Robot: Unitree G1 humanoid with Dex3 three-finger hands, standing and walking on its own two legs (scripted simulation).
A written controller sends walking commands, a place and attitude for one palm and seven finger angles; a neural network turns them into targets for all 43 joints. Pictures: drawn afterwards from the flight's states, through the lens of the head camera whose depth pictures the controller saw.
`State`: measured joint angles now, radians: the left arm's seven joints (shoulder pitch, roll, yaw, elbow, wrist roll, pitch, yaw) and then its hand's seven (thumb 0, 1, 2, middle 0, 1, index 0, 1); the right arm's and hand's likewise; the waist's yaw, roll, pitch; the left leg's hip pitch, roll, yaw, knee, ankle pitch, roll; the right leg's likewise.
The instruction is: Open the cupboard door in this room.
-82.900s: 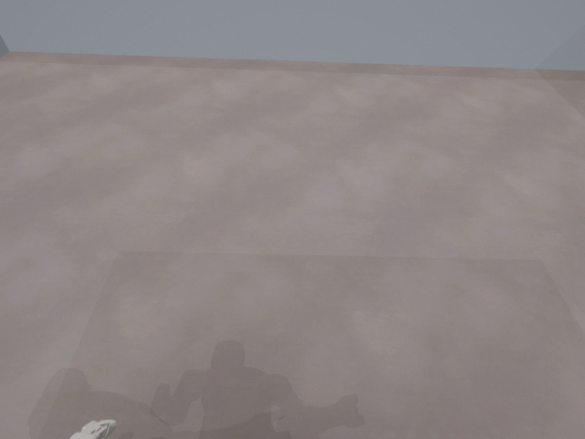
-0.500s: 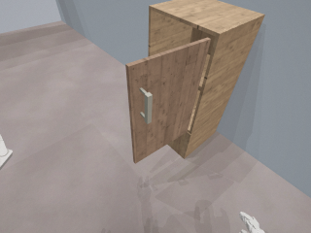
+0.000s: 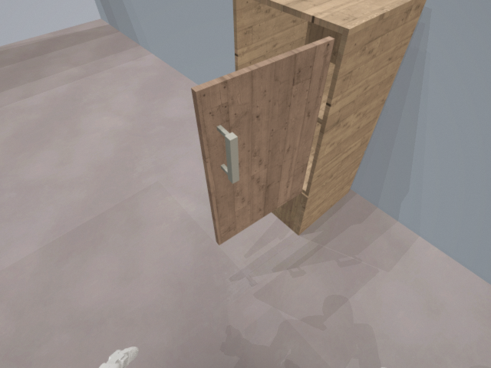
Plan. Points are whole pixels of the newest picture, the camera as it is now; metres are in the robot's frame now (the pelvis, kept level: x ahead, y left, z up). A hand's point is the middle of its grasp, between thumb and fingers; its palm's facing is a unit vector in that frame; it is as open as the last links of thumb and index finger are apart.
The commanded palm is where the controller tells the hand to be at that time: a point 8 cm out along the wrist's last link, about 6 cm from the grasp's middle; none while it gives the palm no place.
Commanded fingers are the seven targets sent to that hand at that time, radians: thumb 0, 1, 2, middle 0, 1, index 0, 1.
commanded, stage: let the arm hang, fingers relaxed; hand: left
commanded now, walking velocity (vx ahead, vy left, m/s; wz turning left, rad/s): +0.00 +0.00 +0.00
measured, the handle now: (227, 154) +0.57 +0.07 -0.01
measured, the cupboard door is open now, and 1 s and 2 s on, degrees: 85 85 85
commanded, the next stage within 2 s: look to check the result in 0.84 s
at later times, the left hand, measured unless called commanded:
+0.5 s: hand out of the picture -0.04 +0.19 -0.16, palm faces +0.04 -0.97 -0.22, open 7.3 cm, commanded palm none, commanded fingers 0.00 0.90 0.90 -0.20 -0.30 -0.20 -0.30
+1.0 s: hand out of the picture -0.03 +0.19 -0.16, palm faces +0.03 -0.99 -0.17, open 7.4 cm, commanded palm none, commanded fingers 0.00 0.90 0.90 -0.20 -0.30 -0.20 -0.30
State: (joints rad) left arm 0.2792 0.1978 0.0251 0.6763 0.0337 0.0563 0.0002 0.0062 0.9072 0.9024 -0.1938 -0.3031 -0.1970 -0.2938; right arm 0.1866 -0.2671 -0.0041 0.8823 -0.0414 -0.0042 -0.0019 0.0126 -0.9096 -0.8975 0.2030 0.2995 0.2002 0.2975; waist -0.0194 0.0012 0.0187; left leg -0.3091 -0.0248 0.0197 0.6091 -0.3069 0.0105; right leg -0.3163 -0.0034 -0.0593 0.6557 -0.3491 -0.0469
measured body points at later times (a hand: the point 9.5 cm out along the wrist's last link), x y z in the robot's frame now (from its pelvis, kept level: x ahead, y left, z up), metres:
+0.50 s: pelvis -0.02 +0.01 +0.02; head -0.02 +0.00 +0.47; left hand -0.04 +0.24 -0.14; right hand -0.04 -0.19 -0.15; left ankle +0.01 +0.12 -0.73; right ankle +0.00 -0.09 -0.73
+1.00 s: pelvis -0.01 +0.02 +0.02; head +0.00 +0.03 +0.47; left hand -0.03 +0.24 -0.15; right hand -0.03 -0.18 -0.15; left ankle +0.01 +0.12 -0.73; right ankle +0.00 -0.09 -0.73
